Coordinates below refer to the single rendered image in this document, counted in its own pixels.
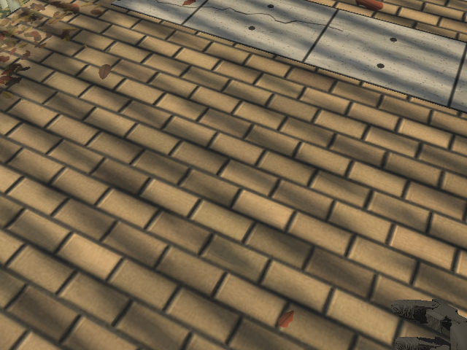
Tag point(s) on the robot right hand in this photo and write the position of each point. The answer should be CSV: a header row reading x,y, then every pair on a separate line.
x,y
439,316

